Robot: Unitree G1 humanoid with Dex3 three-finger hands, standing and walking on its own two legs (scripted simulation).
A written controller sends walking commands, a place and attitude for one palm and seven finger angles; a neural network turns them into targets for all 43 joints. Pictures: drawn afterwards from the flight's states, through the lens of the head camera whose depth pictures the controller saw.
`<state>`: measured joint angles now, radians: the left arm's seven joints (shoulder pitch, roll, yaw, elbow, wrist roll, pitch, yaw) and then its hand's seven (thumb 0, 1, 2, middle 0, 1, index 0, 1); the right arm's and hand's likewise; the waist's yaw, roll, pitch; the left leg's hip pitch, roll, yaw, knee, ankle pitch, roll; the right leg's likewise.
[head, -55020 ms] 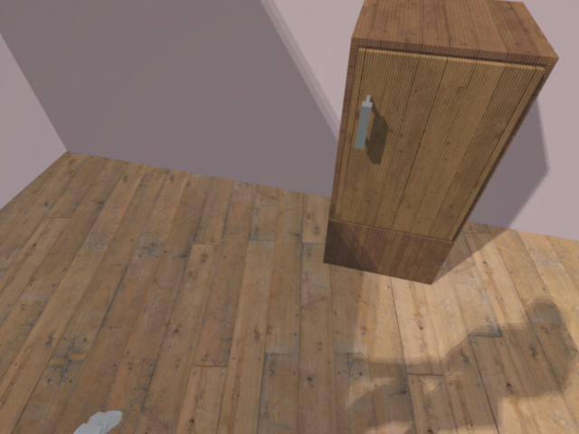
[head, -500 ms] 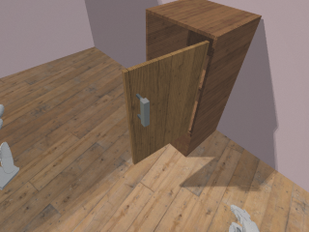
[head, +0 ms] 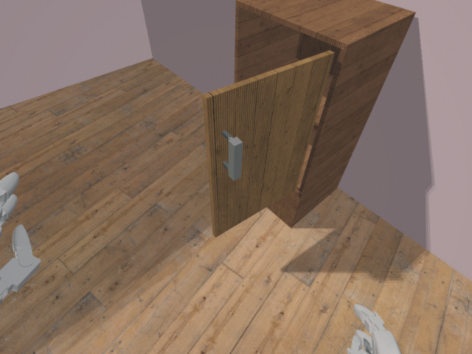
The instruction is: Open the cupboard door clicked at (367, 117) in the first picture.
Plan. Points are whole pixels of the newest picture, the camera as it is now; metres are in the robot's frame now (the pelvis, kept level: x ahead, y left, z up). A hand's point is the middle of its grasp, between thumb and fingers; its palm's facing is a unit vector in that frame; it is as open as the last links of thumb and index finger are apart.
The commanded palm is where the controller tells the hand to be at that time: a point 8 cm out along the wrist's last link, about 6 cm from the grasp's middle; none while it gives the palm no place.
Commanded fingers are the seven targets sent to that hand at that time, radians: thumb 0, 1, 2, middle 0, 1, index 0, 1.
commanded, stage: let the arm hang, fingers relaxed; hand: left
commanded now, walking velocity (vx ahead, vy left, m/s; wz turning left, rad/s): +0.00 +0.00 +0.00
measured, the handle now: (230, 155) +0.59 +0.06 -0.04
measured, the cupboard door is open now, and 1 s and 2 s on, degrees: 83 83 83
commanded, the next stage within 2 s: look to check the result in 1.08 s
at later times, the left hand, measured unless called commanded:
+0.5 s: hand out of the picture -0.09 +0.17 -0.18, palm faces +0.07 -0.98 -0.20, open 7.2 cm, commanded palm none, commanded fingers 0.00 0.90 0.90 -0.20 -0.30 -0.20 -0.30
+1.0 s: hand out of the picture -0.01 +0.12 -0.18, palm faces +0.07 -0.99 -0.14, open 7.3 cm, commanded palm none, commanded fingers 0.00 0.90 0.90 -0.20 -0.30 -0.20 -0.30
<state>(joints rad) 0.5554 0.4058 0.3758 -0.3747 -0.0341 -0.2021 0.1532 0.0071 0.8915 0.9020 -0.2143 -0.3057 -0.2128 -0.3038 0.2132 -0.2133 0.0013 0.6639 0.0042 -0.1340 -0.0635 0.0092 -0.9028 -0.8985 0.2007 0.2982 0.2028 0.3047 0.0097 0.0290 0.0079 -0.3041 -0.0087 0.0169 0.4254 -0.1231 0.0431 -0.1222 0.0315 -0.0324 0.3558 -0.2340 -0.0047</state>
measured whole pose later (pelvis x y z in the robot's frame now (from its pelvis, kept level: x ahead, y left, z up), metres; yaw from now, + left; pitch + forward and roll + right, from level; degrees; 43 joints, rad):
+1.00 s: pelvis +0.01 -0.02 +0.00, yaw +1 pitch -2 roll +0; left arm 0.31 0.08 0.00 1.14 0.01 0.00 0.05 0.01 0.92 0.90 -0.20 -0.30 -0.20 -0.30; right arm 0.31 -0.11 0.00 1.15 -0.02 0.02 -0.05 0.00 -0.91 -0.90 0.20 0.30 0.20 0.30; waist -0.01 0.01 0.03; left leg -0.26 -0.02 0.00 0.45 -0.15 0.02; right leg -0.11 0.02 -0.05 0.46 -0.31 -0.03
